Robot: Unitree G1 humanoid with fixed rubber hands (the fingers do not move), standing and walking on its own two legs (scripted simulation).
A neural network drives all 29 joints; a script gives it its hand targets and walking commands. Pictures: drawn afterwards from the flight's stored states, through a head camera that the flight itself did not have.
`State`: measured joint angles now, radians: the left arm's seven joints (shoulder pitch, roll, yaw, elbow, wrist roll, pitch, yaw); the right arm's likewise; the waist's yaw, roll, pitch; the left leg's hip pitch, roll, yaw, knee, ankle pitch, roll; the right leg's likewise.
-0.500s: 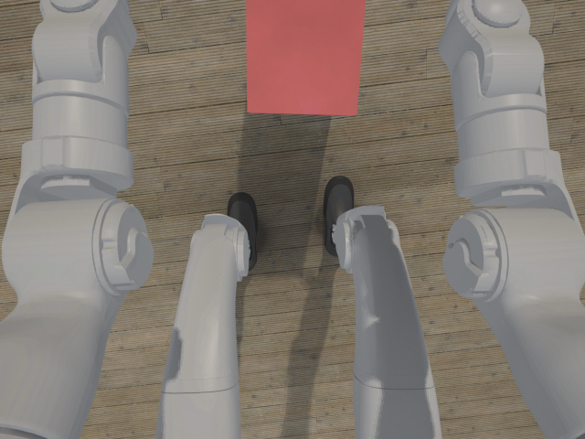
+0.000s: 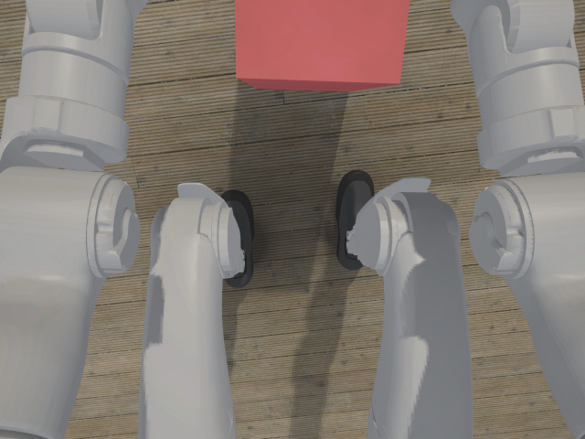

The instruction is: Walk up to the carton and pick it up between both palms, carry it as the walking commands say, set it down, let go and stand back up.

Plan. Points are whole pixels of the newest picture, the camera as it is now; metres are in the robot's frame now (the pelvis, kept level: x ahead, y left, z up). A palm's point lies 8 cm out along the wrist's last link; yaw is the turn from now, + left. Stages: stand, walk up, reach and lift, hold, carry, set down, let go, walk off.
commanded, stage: reach and lift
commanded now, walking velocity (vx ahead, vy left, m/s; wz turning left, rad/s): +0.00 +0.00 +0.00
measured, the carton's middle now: out of the picture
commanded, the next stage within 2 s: none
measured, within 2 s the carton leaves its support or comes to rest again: neither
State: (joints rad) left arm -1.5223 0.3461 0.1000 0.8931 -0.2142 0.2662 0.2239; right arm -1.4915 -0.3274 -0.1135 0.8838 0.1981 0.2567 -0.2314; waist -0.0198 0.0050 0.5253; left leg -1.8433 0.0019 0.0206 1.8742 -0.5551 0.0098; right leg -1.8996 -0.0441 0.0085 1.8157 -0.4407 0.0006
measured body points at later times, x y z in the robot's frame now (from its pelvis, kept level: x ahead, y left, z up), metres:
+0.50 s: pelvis +0.01 +0.00 -0.10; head +0.40 +0.00 +0.12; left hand +0.59 +0.15 -0.28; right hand +0.59 -0.17 -0.28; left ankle +0.12 +0.11 -0.44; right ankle +0.15 -0.13 -0.44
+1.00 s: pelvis +0.02 +0.00 -0.11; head +0.40 +0.00 +0.12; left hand +0.59 +0.14 -0.29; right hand +0.59 -0.17 -0.29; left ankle +0.12 +0.12 -0.44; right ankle +0.15 -0.13 -0.44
